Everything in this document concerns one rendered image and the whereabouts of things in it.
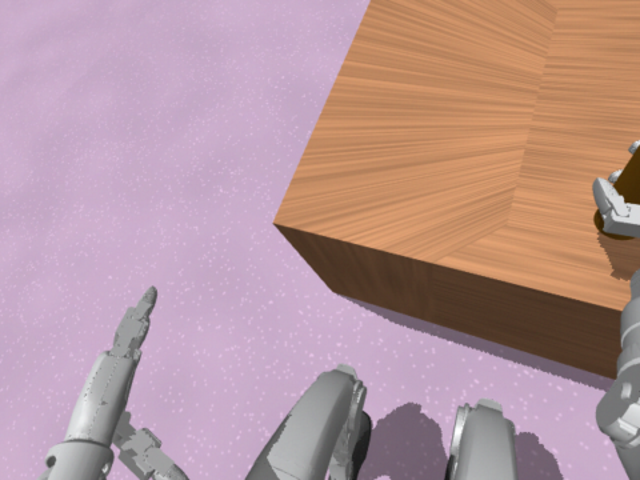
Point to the right robot hand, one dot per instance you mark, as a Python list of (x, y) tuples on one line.
[(619, 217)]

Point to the can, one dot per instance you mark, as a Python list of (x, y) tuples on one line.
[(627, 185)]

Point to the left robot arm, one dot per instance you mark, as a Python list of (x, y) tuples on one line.
[(78, 460)]

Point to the left robot hand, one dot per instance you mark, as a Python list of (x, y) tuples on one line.
[(99, 414)]

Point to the left robot foot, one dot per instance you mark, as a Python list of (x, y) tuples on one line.
[(361, 447)]

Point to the right robot arm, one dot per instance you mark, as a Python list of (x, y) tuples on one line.
[(618, 412)]

